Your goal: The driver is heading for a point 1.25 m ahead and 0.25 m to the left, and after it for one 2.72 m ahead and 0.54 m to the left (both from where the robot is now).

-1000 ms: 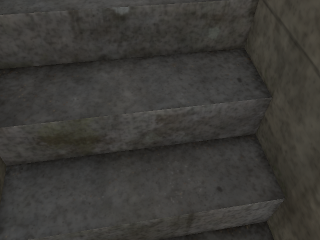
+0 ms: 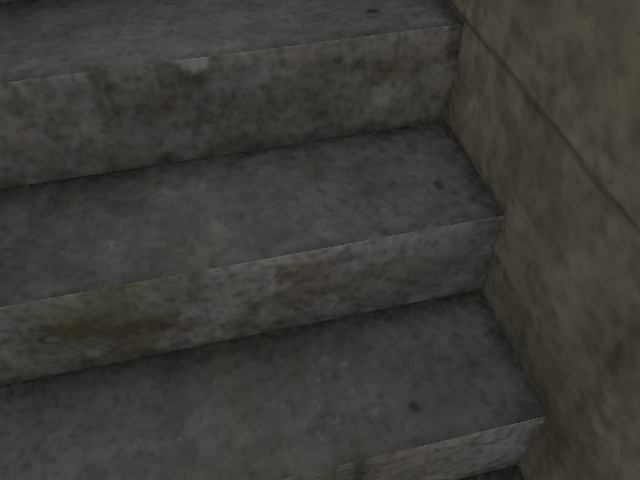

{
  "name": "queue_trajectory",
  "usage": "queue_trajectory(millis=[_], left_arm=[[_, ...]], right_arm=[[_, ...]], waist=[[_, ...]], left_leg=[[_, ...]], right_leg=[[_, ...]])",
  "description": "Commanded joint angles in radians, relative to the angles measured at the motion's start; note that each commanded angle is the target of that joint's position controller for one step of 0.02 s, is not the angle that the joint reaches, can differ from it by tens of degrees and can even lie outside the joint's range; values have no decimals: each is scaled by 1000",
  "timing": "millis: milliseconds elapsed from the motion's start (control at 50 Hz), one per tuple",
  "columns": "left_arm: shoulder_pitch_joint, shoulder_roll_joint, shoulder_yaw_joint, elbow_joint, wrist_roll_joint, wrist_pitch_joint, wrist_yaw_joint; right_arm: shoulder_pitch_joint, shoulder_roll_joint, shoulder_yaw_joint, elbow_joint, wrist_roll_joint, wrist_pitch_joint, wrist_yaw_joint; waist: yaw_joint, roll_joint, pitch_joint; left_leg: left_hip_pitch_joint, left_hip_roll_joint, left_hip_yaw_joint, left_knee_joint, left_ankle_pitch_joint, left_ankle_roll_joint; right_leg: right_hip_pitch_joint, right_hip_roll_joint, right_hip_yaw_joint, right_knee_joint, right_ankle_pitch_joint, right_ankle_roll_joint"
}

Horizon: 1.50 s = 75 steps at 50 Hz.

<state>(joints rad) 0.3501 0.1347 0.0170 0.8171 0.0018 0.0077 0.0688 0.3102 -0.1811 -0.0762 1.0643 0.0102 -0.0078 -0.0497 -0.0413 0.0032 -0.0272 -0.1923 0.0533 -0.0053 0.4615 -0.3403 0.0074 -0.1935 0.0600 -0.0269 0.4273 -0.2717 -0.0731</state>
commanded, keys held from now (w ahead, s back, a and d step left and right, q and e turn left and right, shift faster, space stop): w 1.00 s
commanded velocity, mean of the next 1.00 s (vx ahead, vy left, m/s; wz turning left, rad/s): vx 0.43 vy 0.00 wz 0.00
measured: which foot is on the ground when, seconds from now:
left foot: up 0.00-0.38, down 0.40-1.00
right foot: down 0.00-0.40, up 0.42-1.00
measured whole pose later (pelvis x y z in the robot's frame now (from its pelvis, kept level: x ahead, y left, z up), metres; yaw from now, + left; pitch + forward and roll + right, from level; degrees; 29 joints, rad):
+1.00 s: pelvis +0.37 +0.13 +0.22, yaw +3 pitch +4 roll -7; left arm -0.07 0.08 -0.07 0.55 -0.07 -0.02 -0.02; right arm 0.62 -0.06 0.02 1.06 0.02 -0.03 -0.07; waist -0.06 0.05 0.01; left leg 0.13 0.19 -0.02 0.07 -0.11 0.05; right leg -1.02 -0.06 -0.24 1.45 -0.46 -0.05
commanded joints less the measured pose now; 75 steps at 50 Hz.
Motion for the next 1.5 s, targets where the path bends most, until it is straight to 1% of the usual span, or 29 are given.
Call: queue_trajectory(millis=[20,160,240,320,360,380,400,420,440,460,540,700,880,940,1000,1020,1060,1080,1120,1160,1200,1260,1320,1360,1400,1440,1460,1480,1500], left_arm=[[98,163,54,-31,-13,-12,16],[201,263,94,61,3,-37,18],[222,181,72,162,-5,-80,-3],[-64,353,88,103,-20,-69,-10],[-76,422,100,117,1,-79,-49],[-110,406,97,129,-68,-81,-68],[-166,283,60,96,-86,-84,-88],[-86,125,37,92,-53,-78,-117],[140,52,38,157,-82,-86,-132],[-19,44,34,53,-78,-69,-141],[-148,-36,-11,-77,-29,-52,-131],[-242,-111,-55,-127,-47,-22,-83],[-650,-133,-106,-394,-48,-22,-85],[-570,-106,-101,-395,-70,-64,-99],[-320,106,-6,-378,-64,-40,-75],[-117,183,22,-317,-30,-22,-76],[325,313,70,-54,69,9,-22],[336,195,42,-3,54,-30,-10],[107,47,2,88,39,-79,-58],[-25,-120,-45,133,76,-87,-109],[-146,-37,-44,139,57,-69,-132],[-217,41,-72,128,25,-72,-114],[111,169,-44,243,-35,-112,-45],[126,272,-16,256,-15,-67,-25],[52,371,26,211,-24,-59,-21],[30,241,9,176,-20,-78,-37],[32,111,-14,125,30,-119,-63],[2,34,-10,135,-3,-161,-92],[-118,-18,-17,36,-28,-171,-102]], right_arm=[[18,-61,-7,-32,10,-26,2],[-58,-30,3,-134,46,-66,-11],[-325,118,113,-399,56,-105,0],[-230,86,165,-511,-25,-75,22],[281,-91,43,-296,-21,-71,5],[437,-135,25,-250,-48,-71,9],[501,-307,-22,-184,-77,-56,8],[441,-427,-25,-140,-45,-27,5],[300,-303,-4,-168,-17,-39,18],[250,-247,-9,-125,38,-35,32],[124,84,88,-26,3,-20,44],[247,11,97,-77,-8,-11,34],[578,-7,66,-13,46,-12,-50],[395,-82,55,-58,27,-18,-38],[348,-280,16,5,-17,-53,-14],[303,-319,-4,11,-23,-81,-12],[168,-88,9,-55,18,-195,70],[29,0,15,-134,9,-217,108],[-265,217,113,-371,-1,-191,87],[-183,266,169,-413,5,-146,80],[-62,197,166,-403,45,-95,73],[-232,90,172,-472,25,-57,34],[-394,66,186,-457,16,-52,45],[-388,30,168,-430,-28,-45,52],[-166,-57,141,-365,-44,-46,68],[-126,-95,105,-294,-35,-36,56],[58,-224,52,-186,-80,-9,51],[179,-220,39,-124,-110,-23,33],[171,-165,43,-90,-66,-53,36]], waist=[[23,-162,98],[85,-200,88],[105,-6,119],[-109,-36,55],[-293,-151,-264],[-362,-200,-322],[-345,50,-306],[-159,517,-304],[-57,410,-399],[-41,279,-200],[82,156,78],[56,108,229],[-110,158,204],[7,229,29],[223,450,-222],[305,432,-316],[301,-321,-389],[274,-276,-318],[129,-139,53],[-31,19,119],[-147,3,176],[-144,-117,233],[-36,-164,-43],[-81,-249,-252],[-137,-294,-313],[-140,-229,-244],[-145,197,-215],[-160,241,-287],[-115,99,-143]], left_leg=[[-252,-22,17,159,-100,61],[-908,1,-153,1520,-431,-53],[-1625,14,-242,1982,-570,-16],[-341,7,132,1053,-156,37],[75,-146,181,1085,-145,75],[68,-140,64,739,-75,76],[148,-26,-328,356,-49,138],[96,158,-914,-37,45,286],[141,269,-1076,-122,-526,311],[-5,230,-965,-132,-787,230],[-285,96,-445,4,-388,97],[-284,168,-214,-168,-149,139],[167,271,-245,-504,44,199],[66,208,17,-404,1260,233],[348,295,-20,-47,2159,256],[290,308,-61,155,2076,259],[-456,-161,-371,991,333,170],[-703,-238,-526,1629,159,150],[-1061,-158,-380,2063,164,193],[-1119,-126,-331,2165,185,206],[-1142,-109,-214,2122,111,158],[-855,-125,16,1541,376,85],[-469,-89,312,1187,308,77],[-479,-119,299,1132,116,124],[-367,-131,192,793,-120,125],[-185,-130,-23,292,-87,151],[75,141,-571,160,500,348],[181,289,-912,-44,359,465],[136,305,-814,-43,156,378]], right_leg=[[29,-282,405,-236,-368,-145],[287,-531,518,-230,264,-300],[520,-497,350,-177,110,-133],[-630,-302,-28,-654,-56,-129],[-299,-269,-100,-178,1558,-100],[-80,-252,-78,74,1666,-41],[-167,-202,-19,456,1229,17],[-318,50,113,990,127,91],[-480,74,380,1374,119,68],[-619,28,238,1444,126,43],[-853,-27,139,1778,217,-45],[-1248,19,136,2040,180,56],[-1329,-265,-125,1593,28,148],[-632,-133,-299,1107,-112,45],[-250,13,-154,713,-329,-49],[-30,-20,52,559,-314,-87],[402,-399,1211,-191,-544,-362],[333,-474,1269,-234,-452,-301],[15,-465,739,-45,-76,-118],[-195,-348,285,44,197,16],[-376,-285,27,-74,158,36],[-768,-139,-271,-249,289,18],[-415,-191,-203,-377,950,-54],[77,-280,-204,-191,1986,-80],[336,-396,-120,5,2166,-181],[260,-342,-41,255,1679,-203],[-243,-141,-26,816,575,-106],[-568,78,305,1550,91,-68],[-844,66,340,1835,-17,-78]])
Velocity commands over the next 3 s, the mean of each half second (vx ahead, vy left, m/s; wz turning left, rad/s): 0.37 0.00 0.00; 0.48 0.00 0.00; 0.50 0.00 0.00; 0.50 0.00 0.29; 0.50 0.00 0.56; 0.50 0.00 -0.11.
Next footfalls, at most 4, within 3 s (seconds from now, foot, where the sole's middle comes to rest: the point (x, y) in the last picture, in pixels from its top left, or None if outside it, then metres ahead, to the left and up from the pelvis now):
0.40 left None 0.23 0.27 -0.59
1.02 right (314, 384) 0.54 0.02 -0.40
1.42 left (196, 213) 0.74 0.20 -0.21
1.84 right None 1.06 -0.06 -0.02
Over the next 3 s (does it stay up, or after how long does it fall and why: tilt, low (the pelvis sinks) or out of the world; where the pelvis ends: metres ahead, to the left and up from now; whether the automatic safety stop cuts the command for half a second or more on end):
stays up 1.37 0.39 1.06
